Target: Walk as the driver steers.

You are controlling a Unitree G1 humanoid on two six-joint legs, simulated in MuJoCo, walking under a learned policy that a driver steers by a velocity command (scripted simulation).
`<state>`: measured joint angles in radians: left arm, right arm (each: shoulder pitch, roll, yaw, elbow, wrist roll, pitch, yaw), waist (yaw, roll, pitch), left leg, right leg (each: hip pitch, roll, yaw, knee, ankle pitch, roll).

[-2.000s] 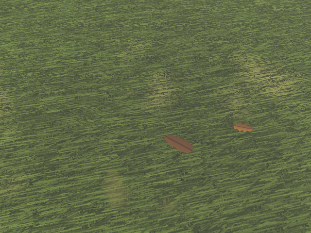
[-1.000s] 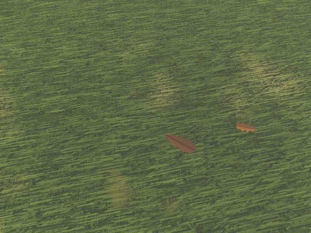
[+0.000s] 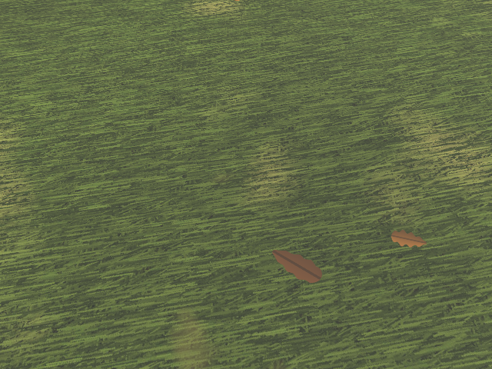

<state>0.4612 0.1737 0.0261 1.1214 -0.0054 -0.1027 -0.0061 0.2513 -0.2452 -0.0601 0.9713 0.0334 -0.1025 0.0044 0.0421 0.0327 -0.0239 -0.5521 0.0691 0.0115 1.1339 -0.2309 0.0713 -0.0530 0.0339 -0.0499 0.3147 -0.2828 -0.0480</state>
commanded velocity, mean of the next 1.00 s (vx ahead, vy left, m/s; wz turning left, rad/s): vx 0.42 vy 0.00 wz -0.32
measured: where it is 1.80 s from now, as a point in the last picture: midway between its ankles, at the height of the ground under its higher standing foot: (287, 337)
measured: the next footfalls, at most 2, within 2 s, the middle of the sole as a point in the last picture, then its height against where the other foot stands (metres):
left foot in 0.28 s outside the picture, level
right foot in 0.82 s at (331, 345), level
